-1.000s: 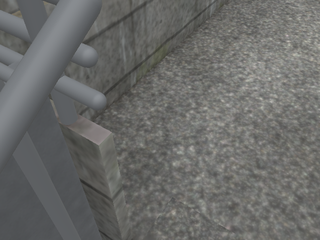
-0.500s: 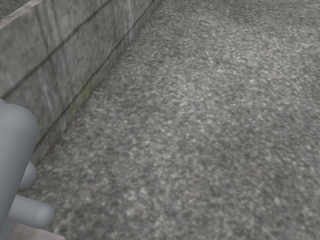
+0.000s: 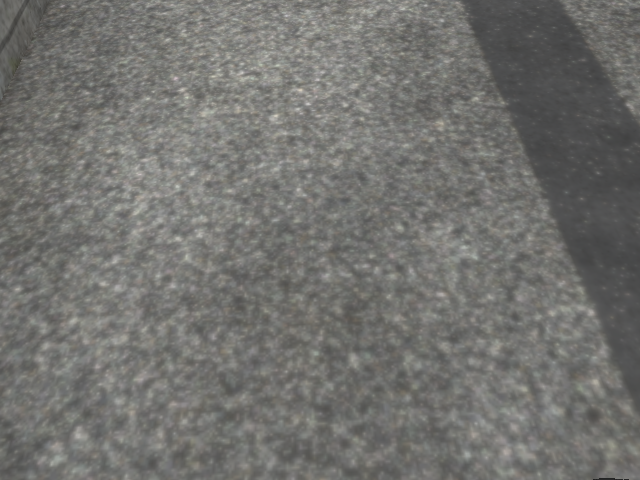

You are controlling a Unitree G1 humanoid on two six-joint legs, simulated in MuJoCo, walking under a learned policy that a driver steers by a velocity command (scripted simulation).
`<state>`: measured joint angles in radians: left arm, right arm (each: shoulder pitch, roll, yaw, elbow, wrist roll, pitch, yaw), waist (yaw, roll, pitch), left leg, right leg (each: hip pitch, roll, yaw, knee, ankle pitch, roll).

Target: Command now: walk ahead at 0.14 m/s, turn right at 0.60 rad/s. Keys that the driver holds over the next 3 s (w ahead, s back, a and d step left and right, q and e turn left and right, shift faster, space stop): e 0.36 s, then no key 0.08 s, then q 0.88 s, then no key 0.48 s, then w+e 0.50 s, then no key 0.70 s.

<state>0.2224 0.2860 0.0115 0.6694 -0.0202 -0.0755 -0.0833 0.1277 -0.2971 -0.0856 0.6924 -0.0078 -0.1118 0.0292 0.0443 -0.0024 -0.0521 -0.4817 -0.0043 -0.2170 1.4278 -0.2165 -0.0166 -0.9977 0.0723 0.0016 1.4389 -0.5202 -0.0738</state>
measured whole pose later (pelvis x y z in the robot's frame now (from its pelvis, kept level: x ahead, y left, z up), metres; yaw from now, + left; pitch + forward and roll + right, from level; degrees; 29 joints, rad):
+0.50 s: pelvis +0.10 -0.04 +0.15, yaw -17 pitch +4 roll +4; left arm 0.14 0.27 0.02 0.48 0.01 0.01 0.06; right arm 0.16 -0.25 -0.03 0.64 0.02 -0.02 -0.12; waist 0.00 0.02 -0.04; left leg -0.83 0.00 -0.07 1.21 -0.12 -0.08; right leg -0.32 0.19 0.28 0.44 -0.14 -0.12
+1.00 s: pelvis +0.16 +0.03 +0.15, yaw -5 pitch +2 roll +0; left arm 0.19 0.28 0.06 0.64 0.01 0.01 0.01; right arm 0.06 -0.23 -0.04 0.61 0.02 0.01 -0.02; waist 0.02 -0.04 0.03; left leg -0.29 -0.04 -0.08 0.53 -0.27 0.02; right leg -0.36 0.08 0.08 0.83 -0.48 0.01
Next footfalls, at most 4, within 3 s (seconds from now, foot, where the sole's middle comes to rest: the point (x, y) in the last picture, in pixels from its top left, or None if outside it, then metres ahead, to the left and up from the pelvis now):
0.92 left None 0.21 0.15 -0.63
1.34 right None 0.24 -0.08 -0.63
1.70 left None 0.15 0.18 -0.63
2.12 right None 0.26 -0.08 -0.63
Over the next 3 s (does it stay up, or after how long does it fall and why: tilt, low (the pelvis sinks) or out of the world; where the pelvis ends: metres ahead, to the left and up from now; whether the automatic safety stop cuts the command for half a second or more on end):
stays up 0.48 0.03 0.14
